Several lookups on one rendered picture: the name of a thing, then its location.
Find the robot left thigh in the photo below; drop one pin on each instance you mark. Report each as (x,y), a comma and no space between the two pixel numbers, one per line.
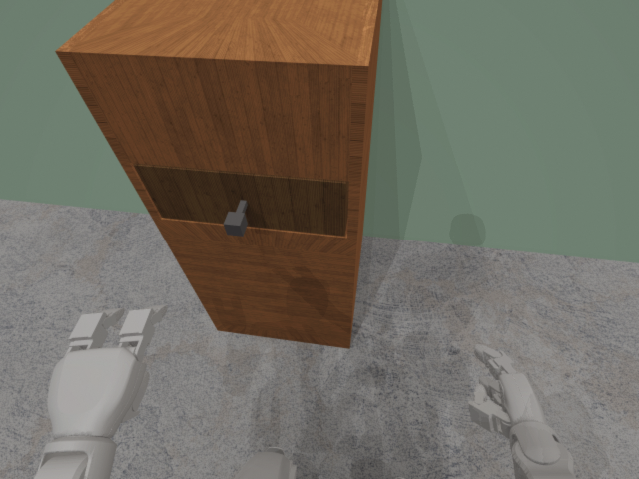
(268,465)

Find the robot right forearm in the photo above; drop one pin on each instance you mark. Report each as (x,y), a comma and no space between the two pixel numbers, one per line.
(538,453)

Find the handle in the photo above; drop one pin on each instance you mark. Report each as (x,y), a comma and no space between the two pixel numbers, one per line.
(235,222)

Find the left robot hand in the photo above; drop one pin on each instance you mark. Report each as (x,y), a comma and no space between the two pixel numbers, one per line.
(92,391)

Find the right robot hand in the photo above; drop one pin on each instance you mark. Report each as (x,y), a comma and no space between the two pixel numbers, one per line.
(515,400)

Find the robot left forearm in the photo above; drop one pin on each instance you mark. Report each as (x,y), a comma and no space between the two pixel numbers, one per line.
(77,457)

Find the drawer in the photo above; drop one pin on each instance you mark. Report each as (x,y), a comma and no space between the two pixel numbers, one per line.
(287,203)

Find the cabinet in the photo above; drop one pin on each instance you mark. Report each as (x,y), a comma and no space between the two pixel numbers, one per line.
(275,87)

